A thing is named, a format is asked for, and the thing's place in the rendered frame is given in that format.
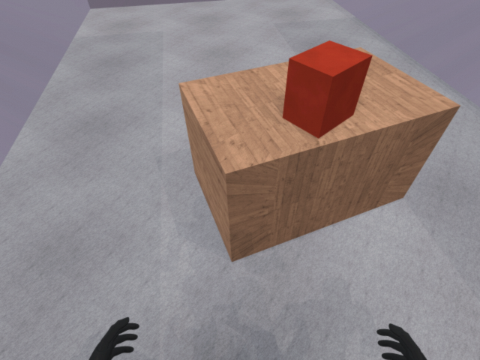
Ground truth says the right robot hand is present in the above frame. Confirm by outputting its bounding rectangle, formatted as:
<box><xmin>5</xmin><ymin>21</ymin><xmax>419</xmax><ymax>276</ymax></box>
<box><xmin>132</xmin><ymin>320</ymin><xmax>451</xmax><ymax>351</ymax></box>
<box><xmin>376</xmin><ymin>323</ymin><xmax>427</xmax><ymax>360</ymax></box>

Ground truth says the carton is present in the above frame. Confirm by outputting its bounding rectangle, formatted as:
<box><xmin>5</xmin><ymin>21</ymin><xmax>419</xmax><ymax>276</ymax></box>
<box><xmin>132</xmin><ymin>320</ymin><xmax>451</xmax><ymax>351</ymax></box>
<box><xmin>283</xmin><ymin>40</ymin><xmax>372</xmax><ymax>139</ymax></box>

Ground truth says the pedestal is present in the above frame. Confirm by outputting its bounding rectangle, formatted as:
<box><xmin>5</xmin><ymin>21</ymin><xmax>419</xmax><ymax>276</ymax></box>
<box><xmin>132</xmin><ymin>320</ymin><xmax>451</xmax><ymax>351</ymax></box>
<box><xmin>179</xmin><ymin>47</ymin><xmax>461</xmax><ymax>262</ymax></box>

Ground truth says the left robot hand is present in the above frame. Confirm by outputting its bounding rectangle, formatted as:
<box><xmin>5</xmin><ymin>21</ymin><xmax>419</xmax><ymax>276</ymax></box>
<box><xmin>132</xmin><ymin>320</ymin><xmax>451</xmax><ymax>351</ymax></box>
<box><xmin>89</xmin><ymin>317</ymin><xmax>140</xmax><ymax>360</ymax></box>

